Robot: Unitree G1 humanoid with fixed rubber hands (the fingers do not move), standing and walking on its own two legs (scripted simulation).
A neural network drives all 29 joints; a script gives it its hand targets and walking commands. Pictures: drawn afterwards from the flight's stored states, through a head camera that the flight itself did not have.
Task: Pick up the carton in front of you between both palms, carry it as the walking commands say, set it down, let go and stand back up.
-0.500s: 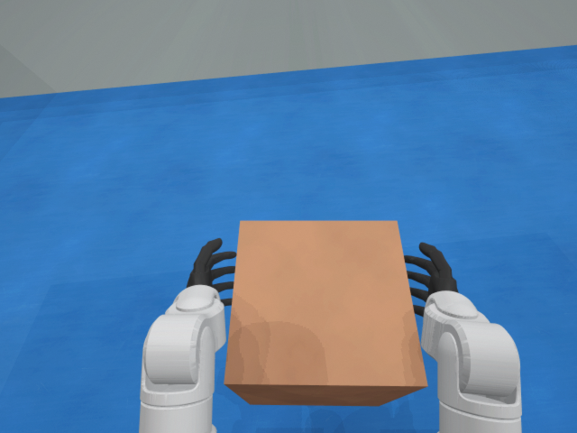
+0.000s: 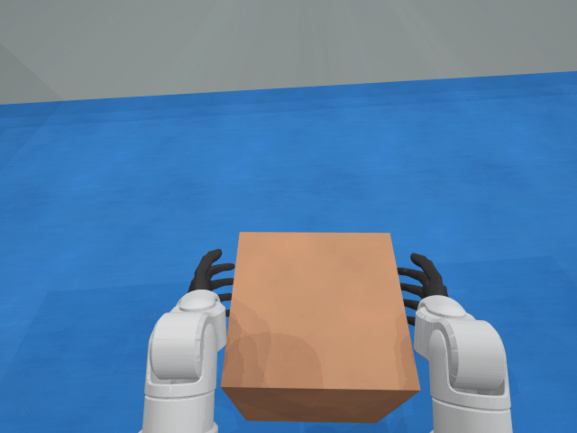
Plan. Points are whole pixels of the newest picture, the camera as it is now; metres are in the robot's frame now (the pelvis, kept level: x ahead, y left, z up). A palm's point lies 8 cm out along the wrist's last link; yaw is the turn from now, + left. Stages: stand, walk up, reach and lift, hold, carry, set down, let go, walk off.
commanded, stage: carry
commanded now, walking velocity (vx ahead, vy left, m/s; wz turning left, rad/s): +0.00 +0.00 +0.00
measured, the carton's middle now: (312, 334) +0.29 +0.00 -0.01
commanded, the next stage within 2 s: hold in 1.78 s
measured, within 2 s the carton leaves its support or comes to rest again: neither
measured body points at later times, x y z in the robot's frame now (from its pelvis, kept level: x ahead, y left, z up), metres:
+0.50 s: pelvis -0.04 +0.00 +0.00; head -0.07 +0.00 +0.45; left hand +0.25 +0.15 +0.08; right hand +0.24 -0.14 +0.07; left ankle -0.12 +0.10 -0.73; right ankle +0.01 -0.09 -0.73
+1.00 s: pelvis -0.06 +0.01 +0.00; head -0.08 +0.01 +0.45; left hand +0.24 +0.16 +0.03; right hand +0.24 -0.14 +0.03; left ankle -0.12 +0.10 -0.73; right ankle +0.01 -0.09 -0.73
